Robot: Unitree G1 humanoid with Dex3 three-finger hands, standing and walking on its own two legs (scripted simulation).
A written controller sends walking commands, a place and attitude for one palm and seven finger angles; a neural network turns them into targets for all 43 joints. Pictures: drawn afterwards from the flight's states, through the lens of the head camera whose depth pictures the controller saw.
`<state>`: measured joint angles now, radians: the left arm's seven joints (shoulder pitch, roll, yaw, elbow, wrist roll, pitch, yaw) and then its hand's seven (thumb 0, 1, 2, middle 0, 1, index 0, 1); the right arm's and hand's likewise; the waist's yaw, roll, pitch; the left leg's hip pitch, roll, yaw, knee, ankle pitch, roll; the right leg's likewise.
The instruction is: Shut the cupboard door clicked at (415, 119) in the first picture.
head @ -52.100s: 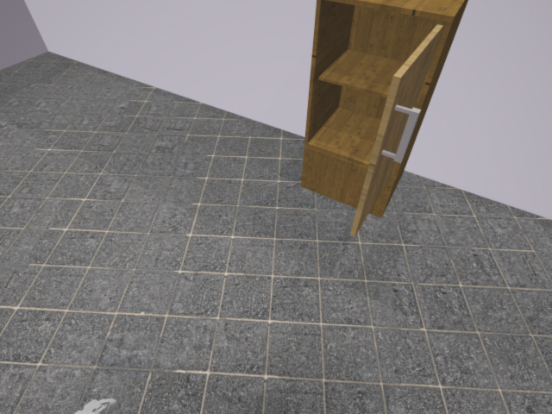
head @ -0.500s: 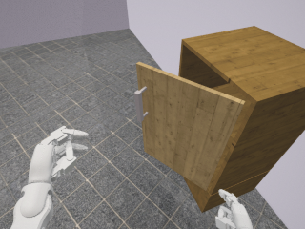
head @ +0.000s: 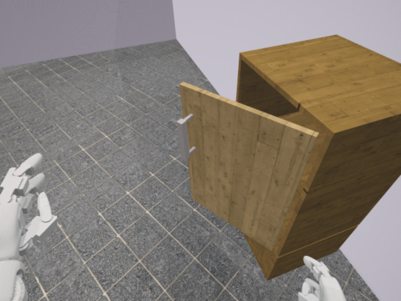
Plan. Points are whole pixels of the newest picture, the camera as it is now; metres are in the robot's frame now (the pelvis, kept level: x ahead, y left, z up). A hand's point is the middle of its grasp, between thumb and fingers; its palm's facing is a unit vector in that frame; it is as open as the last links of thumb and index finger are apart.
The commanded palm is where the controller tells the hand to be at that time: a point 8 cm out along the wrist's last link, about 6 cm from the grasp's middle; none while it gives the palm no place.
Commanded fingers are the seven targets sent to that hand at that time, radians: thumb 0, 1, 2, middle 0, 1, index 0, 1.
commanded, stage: draw the hand back to the body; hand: left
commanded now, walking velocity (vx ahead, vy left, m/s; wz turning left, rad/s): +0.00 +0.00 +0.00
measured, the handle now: (187, 137) +0.62 +0.13 -0.05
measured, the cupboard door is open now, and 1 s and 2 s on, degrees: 32 32 32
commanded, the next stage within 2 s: step back with the hand held close in 0.12 s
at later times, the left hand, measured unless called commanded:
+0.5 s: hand (66, 211) +0.20 +0.24 +0.15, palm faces +0.35 -0.81 -0.48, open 7.4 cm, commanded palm +0.15 +0.29 +0.17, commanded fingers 0.00 0.90 0.90 -0.20 -0.30 -0.20 -0.30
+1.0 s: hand (9, 248) +0.14 +0.29 +0.15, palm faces +0.41 -0.77 -0.48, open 7.4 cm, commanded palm +0.07 +0.32 +0.17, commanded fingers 0.00 0.90 0.90 -0.20 -0.30 -0.20 -0.30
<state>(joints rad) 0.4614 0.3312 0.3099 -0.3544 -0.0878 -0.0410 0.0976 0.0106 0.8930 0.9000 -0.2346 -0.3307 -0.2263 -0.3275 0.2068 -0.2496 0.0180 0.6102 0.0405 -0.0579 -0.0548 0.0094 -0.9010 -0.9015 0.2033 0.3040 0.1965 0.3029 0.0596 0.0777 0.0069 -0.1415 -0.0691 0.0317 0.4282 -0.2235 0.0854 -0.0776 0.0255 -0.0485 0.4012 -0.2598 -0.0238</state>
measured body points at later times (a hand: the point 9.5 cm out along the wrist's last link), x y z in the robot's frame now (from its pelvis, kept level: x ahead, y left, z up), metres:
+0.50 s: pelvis +0.00 -0.01 +0.00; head +0.01 -0.04 +0.45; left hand +0.18 +0.28 +0.17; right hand +0.17 -0.26 -0.10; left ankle +0.01 +0.06 -0.74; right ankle -0.02 -0.10 -0.74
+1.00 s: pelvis -0.07 +0.02 -0.02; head -0.06 +0.03 +0.43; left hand +0.11 +0.33 +0.18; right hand +0.11 -0.23 -0.09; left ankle +0.01 +0.06 -0.74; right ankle -0.03 -0.11 -0.74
